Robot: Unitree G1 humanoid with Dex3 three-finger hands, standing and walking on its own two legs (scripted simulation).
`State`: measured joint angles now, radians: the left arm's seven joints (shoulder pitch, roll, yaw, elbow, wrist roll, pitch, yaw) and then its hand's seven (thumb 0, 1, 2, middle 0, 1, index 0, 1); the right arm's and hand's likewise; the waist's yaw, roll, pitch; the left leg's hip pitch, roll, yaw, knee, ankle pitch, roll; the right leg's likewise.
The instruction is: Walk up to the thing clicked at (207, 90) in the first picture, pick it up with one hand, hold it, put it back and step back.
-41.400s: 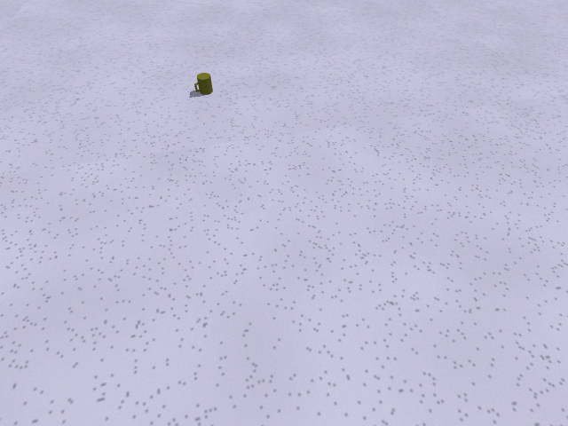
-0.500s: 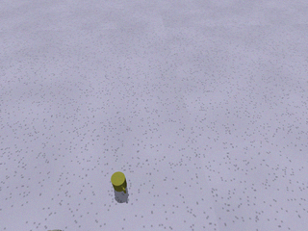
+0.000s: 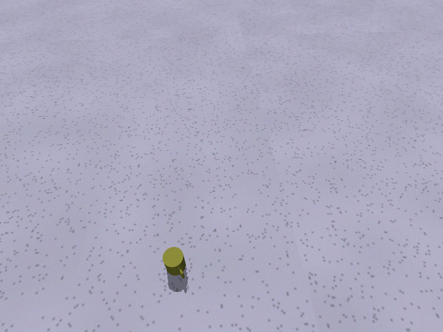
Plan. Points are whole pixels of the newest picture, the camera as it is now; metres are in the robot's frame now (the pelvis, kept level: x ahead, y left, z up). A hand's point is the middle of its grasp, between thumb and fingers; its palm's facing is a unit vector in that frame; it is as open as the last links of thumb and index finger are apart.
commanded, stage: stand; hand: left
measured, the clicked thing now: (176, 264) +0.49 +0.21 -0.73
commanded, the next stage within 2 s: none
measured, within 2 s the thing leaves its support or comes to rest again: neither
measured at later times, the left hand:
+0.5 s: hand out of the picture +0.10 +0.25 -0.15, palm faces -0.04 -0.94 -0.35, open 7.4 cm
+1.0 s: hand out of the picture +0.09 +0.24 -0.15, palm faces -0.04 -0.94 -0.35, open 7.4 cm
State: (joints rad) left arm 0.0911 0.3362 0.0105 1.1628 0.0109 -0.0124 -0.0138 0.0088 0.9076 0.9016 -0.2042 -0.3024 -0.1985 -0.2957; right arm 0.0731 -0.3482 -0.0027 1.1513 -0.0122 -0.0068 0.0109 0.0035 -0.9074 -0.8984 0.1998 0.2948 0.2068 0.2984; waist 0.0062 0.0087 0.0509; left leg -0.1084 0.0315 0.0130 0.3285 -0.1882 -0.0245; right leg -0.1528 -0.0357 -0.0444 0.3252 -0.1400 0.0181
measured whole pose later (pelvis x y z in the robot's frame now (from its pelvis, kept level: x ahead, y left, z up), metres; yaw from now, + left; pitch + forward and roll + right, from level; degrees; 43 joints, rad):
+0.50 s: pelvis +0.01 +0.00 +0.00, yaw +0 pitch -2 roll +0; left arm 0.09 0.35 -0.01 1.14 0.01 -0.02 -0.01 0.01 0.91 0.90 -0.20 -0.30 -0.20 -0.30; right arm 0.10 -0.35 0.00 1.15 -0.02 -0.01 0.01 0.00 -0.91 -0.90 0.20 0.29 0.21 0.30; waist -0.01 0.00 0.04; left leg -0.08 0.03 0.02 0.30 -0.19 -0.03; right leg -0.14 -0.04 -0.04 0.33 -0.16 0.02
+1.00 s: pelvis +0.02 -0.01 +0.00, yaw +0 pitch -2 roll +0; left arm 0.10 0.35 -0.01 1.13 0.01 -0.02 -0.01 0.01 0.91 0.90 -0.20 -0.30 -0.20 -0.30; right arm 0.10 -0.36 0.00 1.14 -0.02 -0.01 0.01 0.00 -0.91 -0.90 0.20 0.29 0.21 0.30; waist 0.00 0.01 0.04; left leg -0.07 0.04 0.01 0.30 -0.20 -0.04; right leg -0.13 -0.02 -0.05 0.33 -0.17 0.01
